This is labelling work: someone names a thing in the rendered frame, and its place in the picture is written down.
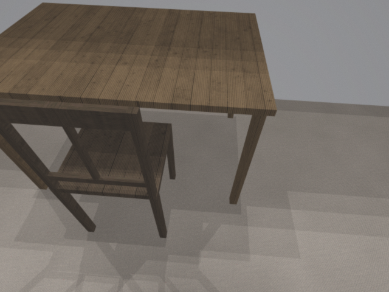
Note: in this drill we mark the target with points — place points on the chair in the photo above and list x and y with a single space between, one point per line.
114 154

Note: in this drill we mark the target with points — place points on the table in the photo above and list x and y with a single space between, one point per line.
190 60

